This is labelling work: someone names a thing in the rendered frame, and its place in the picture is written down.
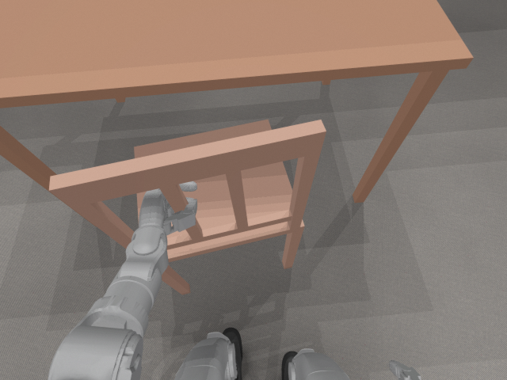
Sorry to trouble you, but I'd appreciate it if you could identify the right robot shin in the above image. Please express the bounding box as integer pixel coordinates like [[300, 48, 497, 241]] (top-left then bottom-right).
[[293, 348, 314, 359]]

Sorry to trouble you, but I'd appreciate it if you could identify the robot left foot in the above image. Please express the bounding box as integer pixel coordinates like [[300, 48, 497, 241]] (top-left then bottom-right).
[[223, 328, 242, 380]]

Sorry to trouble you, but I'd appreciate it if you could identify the left robot upper arm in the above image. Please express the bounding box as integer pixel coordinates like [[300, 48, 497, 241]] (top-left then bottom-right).
[[51, 325, 143, 380]]

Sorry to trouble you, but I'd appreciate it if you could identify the table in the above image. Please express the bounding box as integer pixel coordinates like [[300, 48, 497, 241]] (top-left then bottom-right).
[[0, 0, 474, 224]]

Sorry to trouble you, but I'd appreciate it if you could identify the robot left hand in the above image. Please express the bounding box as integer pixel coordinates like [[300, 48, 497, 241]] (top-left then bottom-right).
[[139, 181, 197, 236]]

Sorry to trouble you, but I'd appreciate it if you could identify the robot right hand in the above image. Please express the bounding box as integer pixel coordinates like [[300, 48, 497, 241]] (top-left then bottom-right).
[[389, 360, 421, 380]]

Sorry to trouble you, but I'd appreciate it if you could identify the robot left forearm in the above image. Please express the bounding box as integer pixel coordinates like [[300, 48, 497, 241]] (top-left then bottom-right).
[[48, 225, 169, 380]]

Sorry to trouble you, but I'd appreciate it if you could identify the chair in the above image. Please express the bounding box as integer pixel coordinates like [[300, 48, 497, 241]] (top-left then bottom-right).
[[49, 120, 326, 295]]

